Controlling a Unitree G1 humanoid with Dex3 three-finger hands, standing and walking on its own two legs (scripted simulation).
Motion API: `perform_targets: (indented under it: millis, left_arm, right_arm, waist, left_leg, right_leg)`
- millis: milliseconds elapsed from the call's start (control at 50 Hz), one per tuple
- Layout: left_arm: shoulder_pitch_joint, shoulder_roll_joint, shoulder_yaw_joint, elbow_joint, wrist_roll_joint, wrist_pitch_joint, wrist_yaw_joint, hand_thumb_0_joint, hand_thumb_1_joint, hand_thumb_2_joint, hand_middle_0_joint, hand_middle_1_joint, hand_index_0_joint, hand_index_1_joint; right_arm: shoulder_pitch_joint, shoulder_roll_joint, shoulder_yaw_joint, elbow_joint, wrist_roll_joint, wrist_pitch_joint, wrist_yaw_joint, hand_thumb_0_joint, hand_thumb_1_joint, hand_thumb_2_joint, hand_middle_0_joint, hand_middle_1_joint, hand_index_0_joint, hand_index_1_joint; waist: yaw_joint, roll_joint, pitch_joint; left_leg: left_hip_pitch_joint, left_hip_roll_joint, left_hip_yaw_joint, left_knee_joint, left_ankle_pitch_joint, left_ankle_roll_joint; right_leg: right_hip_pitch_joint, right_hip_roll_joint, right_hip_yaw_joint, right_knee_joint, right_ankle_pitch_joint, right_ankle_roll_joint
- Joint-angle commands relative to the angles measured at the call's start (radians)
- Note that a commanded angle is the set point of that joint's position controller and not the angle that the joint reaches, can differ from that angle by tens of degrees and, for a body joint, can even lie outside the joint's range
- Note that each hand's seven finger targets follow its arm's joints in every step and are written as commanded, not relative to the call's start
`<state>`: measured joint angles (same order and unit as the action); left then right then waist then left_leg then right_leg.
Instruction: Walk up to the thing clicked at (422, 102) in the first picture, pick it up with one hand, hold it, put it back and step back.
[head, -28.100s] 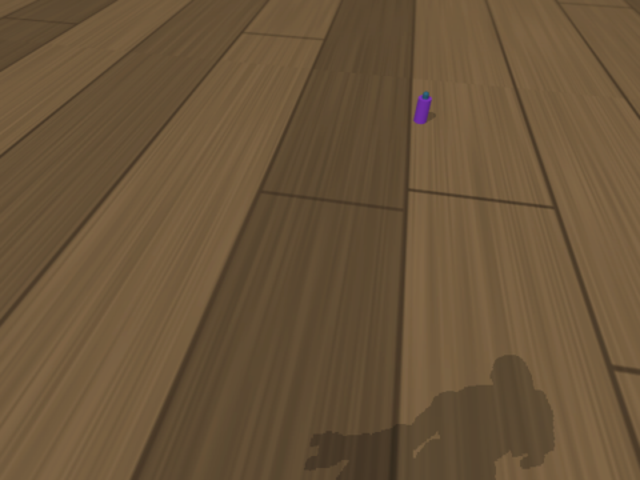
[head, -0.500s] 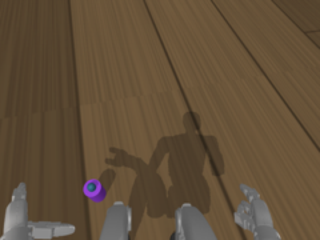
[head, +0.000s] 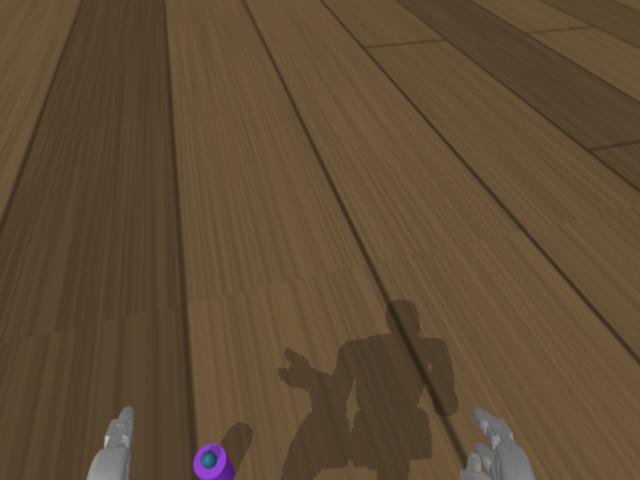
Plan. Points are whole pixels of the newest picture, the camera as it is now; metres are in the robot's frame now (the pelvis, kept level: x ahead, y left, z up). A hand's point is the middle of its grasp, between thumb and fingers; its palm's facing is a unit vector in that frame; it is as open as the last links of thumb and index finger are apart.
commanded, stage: home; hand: left
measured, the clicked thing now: (213, 466) +0.32 +0.25 -0.62
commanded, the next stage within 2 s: stand in 1.68 s
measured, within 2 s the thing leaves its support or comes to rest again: neither
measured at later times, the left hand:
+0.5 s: hand out of the picture +0.15 +0.16 -0.05, palm faces +0.11 -0.95 -0.29, open 17.5 cm
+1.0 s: hand out of the picture +0.16 +0.16 -0.05, palm faces +0.11 -0.96 -0.27, open 17.5 cm
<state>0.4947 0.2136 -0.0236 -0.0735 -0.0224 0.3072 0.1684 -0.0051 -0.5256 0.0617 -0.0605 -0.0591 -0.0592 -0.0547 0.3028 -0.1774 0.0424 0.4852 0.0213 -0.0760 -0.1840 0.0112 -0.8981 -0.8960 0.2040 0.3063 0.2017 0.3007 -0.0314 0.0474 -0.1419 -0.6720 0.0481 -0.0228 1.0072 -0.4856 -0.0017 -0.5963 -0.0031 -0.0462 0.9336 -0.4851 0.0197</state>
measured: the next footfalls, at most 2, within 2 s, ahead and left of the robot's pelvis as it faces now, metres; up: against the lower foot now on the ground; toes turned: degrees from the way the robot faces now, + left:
none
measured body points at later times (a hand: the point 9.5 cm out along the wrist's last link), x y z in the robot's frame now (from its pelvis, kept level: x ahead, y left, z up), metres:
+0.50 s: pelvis -0.01 -0.02 +0.00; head +0.00 -0.02 +0.45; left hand +0.14 +0.21 -0.03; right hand +0.15 -0.26 -0.07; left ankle +0.01 +0.11 -0.68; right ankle -0.01 -0.14 -0.68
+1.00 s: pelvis -0.01 -0.02 +0.01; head +0.01 -0.02 +0.46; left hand +0.15 +0.21 -0.03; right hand +0.15 -0.27 -0.07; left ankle +0.01 +0.11 -0.68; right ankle -0.01 -0.14 -0.68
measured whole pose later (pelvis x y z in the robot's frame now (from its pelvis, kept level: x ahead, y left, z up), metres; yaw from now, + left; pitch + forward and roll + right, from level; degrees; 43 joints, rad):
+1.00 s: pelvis -0.01 -0.02 +0.01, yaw +1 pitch +7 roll -1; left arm 0.47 0.20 -0.01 0.01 -0.02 0.25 0.13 -0.01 -0.55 0.05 -0.06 -0.06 -0.06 -0.05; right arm 0.28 -0.21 0.02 0.52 0.01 -0.12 -0.18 0.01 -0.90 -0.90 0.20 0.31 0.20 0.30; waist -0.02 0.03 -0.10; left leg -0.63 0.05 -0.03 0.95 -0.44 -0.03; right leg -0.57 0.00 -0.06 0.92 -0.47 -0.01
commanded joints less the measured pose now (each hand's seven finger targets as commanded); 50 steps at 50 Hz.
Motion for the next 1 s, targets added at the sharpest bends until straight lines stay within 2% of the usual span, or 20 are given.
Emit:
perform_targets:
  millis: [0, 80, 100, 140, 160, 280, 340, 400, 480, 600, 680, 700, 720, 740, 780, 840, 880, 920, 960, 980]
  left_arm:
    - [-0.017, 0.09, 0.06, -0.138, 0.017, -0.061, -0.006, 0.0, -0.569, 0.045, -0.047, -0.052, -0.047, -0.052]
    - [-0.051, 0.088, 0.054, -0.149, 0.022, -0.071, -0.011, 0.0, -0.54, 0.062, -0.05, -0.057, -0.05, -0.057]
    - [-0.112, 0.135, 0.076, -0.258, 0.02, -0.081, -0.007, 0.0, -0.546, 0.058, -0.05, -0.056, -0.049, -0.056]
    - [-0.094, 0.114, 0.06, -0.217, 0.02, -0.077, -0.009, 0.0, -0.56, 0.05, -0.048, -0.053, -0.048, -0.053]
    - [-0.019, 0.08, 0.052, -0.087, 0.02, -0.067, -0.011, 0.0, -0.558, 0.051, -0.048, -0.054, -0.048, -0.054]
    - [-0.08, 0.127, 0.082, -0.17, 0.017, -0.084, -0.014, 0.0, -0.55, 0.056, -0.049, -0.056, -0.049, -0.056]
    - [-0.027, 0.076, 0.055, -0.078, 0.015, -0.081, -0.022, 0.0, -0.573, 0.043, -0.047, -0.052, -0.047, -0.052]
    - [-0.084, 0.131, 0.088, -0.163, 0.014, -0.093, -0.022, 0.0, -0.567, 0.046, -0.047, -0.053, -0.047, -0.053]
    - [-0.031, 0.078, 0.056, -0.063, 0.014, -0.089, -0.027, 0.0, -0.556, 0.053, -0.048, -0.055, -0.048, -0.055]
    - [-0.111, 0.134, 0.083, -0.153, 0.016, -0.106, -0.024, 0.0, -0.541, 0.061, -0.05, -0.058, -0.05, -0.057]
    - [-0.025, 0.067, 0.05, -0.035, 0.015, -0.099, -0.03, 0.0, -0.568, 0.046, -0.047, -0.053, -0.047, -0.053]
    - [-0.073, 0.102, 0.072, -0.112, 0.014, -0.106, -0.028, 0.0, -0.557, 0.052, -0.048, -0.055, -0.048, -0.055]
    - [-0.043, 0.075, 0.058, -0.046, 0.015, -0.101, -0.031, 0.0, -0.553, 0.055, -0.049, -0.056, -0.049, -0.056]
    - [-0.093, 0.124, 0.086, -0.148, 0.014, -0.111, -0.028, 0.0, -0.551, 0.055, -0.049, -0.056, -0.049, -0.056]
    - [-0.076, 0.11, 0.076, -0.114, 0.015, -0.11, -0.03, 0.0, -0.577, 0.04, -0.046, -0.052, -0.046, -0.051]
    - [-0.072, 0.114, 0.085, -0.116, 0.015, -0.111, -0.031, 0.0, -0.593, 0.031, -0.045, -0.05, -0.045, -0.049]
    - [-0.025, 0.074, 0.061, -0.067, 0.014, -0.105, -0.035, 0.0, -0.583, 0.037, -0.046, -0.051, -0.046, -0.051]
    - [-0.064, 0.113, 0.09, -0.121, 0.016, -0.111, -0.031, 0.0, -0.552, 0.055, -0.049, -0.056, -0.049, -0.056]
    - [-0.024, 0.065, 0.055, -0.044, 0.016, -0.102, -0.035, 0.0, -0.568, 0.046, -0.047, -0.054, -0.047, -0.053]
    - [-0.05, 0.088, 0.075, -0.098, 0.014, -0.107, -0.032, 0.0, -0.544, 0.059, -0.05, -0.058, -0.05, -0.057]
  right_arm:
    - [-0.063, -0.139, -0.061, -0.159, -0.012, -0.067, -0.01, 0.0, -0.898, -0.901, 0.2, 0.301, 0.2, 0.301]
    - [-0.078, -0.144, -0.06, -0.162, -0.014, -0.079, -0.011, 0.0, -0.898, -0.901, 0.2, 0.301, 0.2, 0.301]
    - [-0.062, -0.143, -0.062, -0.152, -0.015, -0.08, -0.012, 0.0, -0.898, -0.901, 0.2, 0.301, 0.2, 0.301]
    - [-0.071, -0.147, -0.064, -0.151, -0.014, -0.087, -0.016, 0.0, -0.898, -0.901, 0.2, 0.301, 0.2, 0.301]
    - [-0.078, -0.133, -0.05, -0.14, -0.013, -0.087, -0.013, 0.0, -0.898, -0.901, 0.2, 0.301, 0.2, 0.301]
    - [-0.086, -0.144, -0.055, -0.143, -0.012, -0.088, -0.01, 0.0, -0.899, -0.901, 0.2, 0.301, 0.2, 0.301]
    - [-0.098, -0.139, -0.052, -0.153, -0.011, -0.09, -0.01, 0.0, -0.899, -0.901, 0.2, 0.301, 0.2, 0.301]
    - [-0.094, -0.144, -0.055, -0.151, -0.008, -0.089, -0.01, 0.0, -0.899, -0.901, 0.2, 0.3, 0.2, 0.3]
    - [-0.09, -0.138, -0.054, -0.146, -0.011, -0.094, -0.01, 0.0, -0.899, -0.901, 0.2, 0.3, 0.2, 0.3]
    - [-0.096, -0.141, -0.056, -0.143, -0.01, -0.096, -0.011, 0.0, -0.899, -0.901, 0.2, 0.3, 0.2, 0.3]
    - [-0.102, -0.134, -0.052, -0.143, -0.012, -0.102, -0.012, 0.0, -0.899, -0.901, 0.2, 0.3, 0.2, 0.3]
    - [-0.099, -0.136, -0.056, -0.142, -0.012, -0.102, -0.014, 0.0, -0.899, -0.901, 0.2, 0.3, 0.2, 0.3]
    - [-0.104, -0.137, -0.055, -0.141, -0.012, -0.103, -0.011, 0.0, -0.899, -0.901, 0.2, 0.3, 0.2, 0.3]
    - [-0.102, -0.138, -0.057, -0.138, -0.011, -0.102, -0.011, 0.0, -0.899, -0.901, 0.2, 0.3, 0.2, 0.3]
    - [-0.103, -0.136, -0.055, -0.136, -0.012, -0.105, -0.009, 0.0, -0.899, -0.901, 0.2, 0.3, 0.2, 0.3]
    - [-0.092, -0.135, -0.058, -0.134, -0.012, -0.105, -0.012, 0.0, -0.899, -0.901, 0.2, 0.3, 0.2, 0.3]
    - [-0.096, -0.135, -0.057, -0.134, -0.012, -0.106, -0.009, 0.0, -0.899, -0.901, 0.2, 0.3, 0.2, 0.3]
    - [-0.087, -0.14, -0.062, -0.125, -0.013, -0.103, -0.01, 0.0, -0.899, -0.901, 0.2, 0.3, 0.2, 0.3]
    - [-0.096, -0.14, -0.059, -0.133, -0.012, -0.104, -0.008, 0.0, -0.899, -0.901, 0.2, 0.3, 0.2, 0.3]
    - [-0.098, -0.138, -0.059, -0.13, -0.012, -0.104, -0.008, 0.0, -0.899, -0.901, 0.2, 0.3, 0.2, 0.3]
  waist:
    - [-0.007, -0.024, -0.053]
    - [-0.007, 0.009, -0.094]
    - [0.004, 0.056, -0.132]
    - [-0.006, 0.022, -0.112]
    - [-0.009, -0.019, -0.046]
    - [0.015, 0.023, -0.054]
    - [0.006, -0.007, -0.011]
    - [0.016, 0.011, -0.046]
    - [-0.003, -0.044, -0.039]
    - [0.01, -0.012, -0.052]
    - [-0.001, -0.071, -0.021]
    - [0.007, -0.044, -0.046]
    - [0.001, -0.067, -0.026]
    - [0.016, -0.028, -0.058]
    - [0.009, -0.049, -0.022]
    - [0.005, -0.046, -0.047]
    - [0.001, -0.067, -0.052]
    - [0.01, -0.027, -0.082]
    - [-0.001, -0.052, -0.04]
    - [0.011, -0.015, -0.049]
  left_leg:
    - [0.113, -0.027, 0.006, -0.171, 0.269, 0.003]
    - [0.146, -0.03, 0.007, -0.185, 0.248, -0.001]
    - [0.169, -0.033, 0.01, -0.181, 0.279, -0.003]
    - [0.17, -0.033, 0.009, -0.178, 0.279, 0.0]
    - [0.139, -0.033, 0.01, -0.186, 0.23, 0.004]
    - [0.128, -0.037, 0.014, -0.21, 0.178, 0.001]
    - [0.112, -0.035, 0.013, -0.221, 0.138, 0.003]
    - [0.125, -0.039, 0.022, -0.209, 0.16, 0.005]
    - [0.12, -0.04, 0.027, -0.186, 0.176, 0.012]
    - [0.121, -0.042, 0.028, -0.192, 0.146, 0.01]
    - [0.107, -0.041, 0.031, -0.186, 0.133, 0.016]
    - [0.114, -0.043, 0.033, -0.18, 0.144, 0.015]
    - [0.106, -0.043, 0.033, -0.182, 0.138, 0.015]
    - [0.117, -0.043, 0.032, -0.185, 0.145, 0.013]
    - [0.106, -0.042, 0.032, -0.186, 0.125, 0.014]
    - [0.12, -0.044, 0.038, -0.168, 0.17, 0.015]
    - [0.123, -0.042, 0.037, -0.167, 0.199, 0.017]
    - [0.139, -0.043, 0.037, -0.173, 0.218, 0.014]
    - [0.133, -0.041, 0.034, -0.185, 0.205, 0.014]
    - [0.137, -0.04, 0.031, -0.192, 0.203, 0.011]
  right_leg:
    - [0.022, 0.035, -0.027, -0.142, 0.245, -0.027]
    - [0.045, 0.032, -0.02, -0.145, 0.224, -0.03]
    - [0.059, 0.03, -0.018, -0.144, 0.255, -0.031]
    - [0.06, 0.029, -0.018, -0.154, 0.261, -0.027]
    - [0.04, 0.03, -0.018, -0.166, 0.215, -0.025]
    - [0.039, 0.026, -0.017, -0.183, 0.162, -0.028]
    - [0.024, 0.03, -0.02, -0.191, 0.124, -0.027]
    - [0.037, 0.021, -0.009, -0.2, 0.149, -0.025]
    - [0.034, 0.021, -0.002, -0.2, 0.181, -0.015]
    - [0.034, 0.01, 0.014, -0.213, 0.135, -0.016]
    - [0.023, 0.009, 0.02, -0.225, 0.127, -0.011]
    - [0.035, 0.003, 0.028, -0.229, 0.138, -0.01]
    - [0.03, 0.005, 0.024, -0.226, 0.133, -0.009]
    - [0.041, 0.002, 0.027, -0.227, 0.134, -0.013]
    - [0.027, 0.004, 0.025, -0.235, 0.111, -0.01]
    - [0.038, -0.004, 0.043, -0.236, 0.168, -0.004]
    - [0.052, 0.003, 0.03, -0.217, 0.21, -0.006]
    - [0.057, 0.01, 0.019, -0.206, 0.229, -0.013]
    - [0.047, 0.018, 0.003, -0.2, 0.213, -0.014]
    - [0.05, 0.019, 0.0, -0.195, 0.204, -0.019]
